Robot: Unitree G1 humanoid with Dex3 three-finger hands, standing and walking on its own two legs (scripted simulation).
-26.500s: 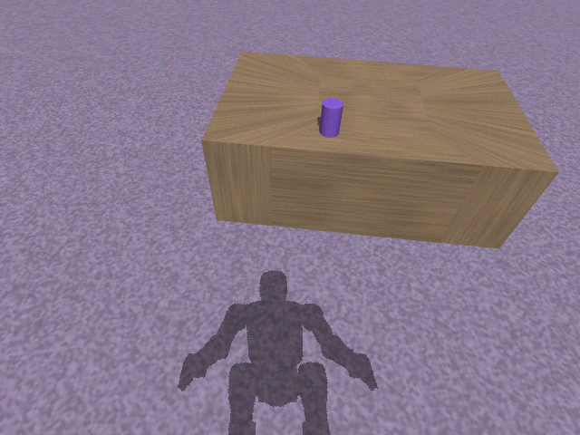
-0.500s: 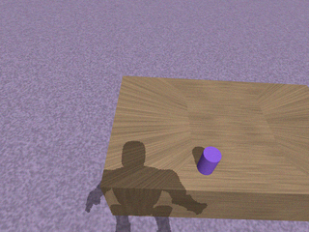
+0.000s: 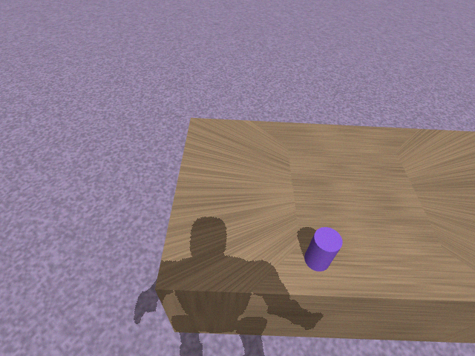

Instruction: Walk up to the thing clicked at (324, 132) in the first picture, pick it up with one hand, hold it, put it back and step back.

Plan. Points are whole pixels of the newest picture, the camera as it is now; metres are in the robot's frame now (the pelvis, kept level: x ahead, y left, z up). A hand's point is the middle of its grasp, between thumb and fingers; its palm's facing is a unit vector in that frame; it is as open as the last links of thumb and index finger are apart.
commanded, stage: stand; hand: right
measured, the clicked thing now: (322, 249) +0.45 -0.26 -0.27
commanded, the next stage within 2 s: step back in 0.46 s
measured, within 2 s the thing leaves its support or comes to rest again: neither
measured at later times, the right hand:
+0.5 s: hand out of the picture +0.08 -0.26 -0.16, palm faces -0.03 +0.94 -0.35, open 7.4 cm
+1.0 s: hand out of the picture +0.01 -0.28 -0.18, palm faces -0.13 +0.91 -0.39, open 7.4 cm
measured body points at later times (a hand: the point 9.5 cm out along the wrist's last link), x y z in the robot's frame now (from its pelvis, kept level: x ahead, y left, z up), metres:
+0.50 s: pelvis +0.00 +0.00 +0.00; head +0.03 +0.00 +0.45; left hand +0.07 +0.30 -0.14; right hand +0.08 -0.31 -0.13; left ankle +0.01 +0.12 -0.75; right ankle -0.04 -0.14 -0.75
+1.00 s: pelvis -0.09 -0.01 -0.03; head +0.00 +0.00 +0.41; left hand +0.02 +0.31 -0.14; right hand +0.02 -0.32 -0.16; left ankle -0.13 +0.12 -0.73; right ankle -0.04 -0.14 -0.75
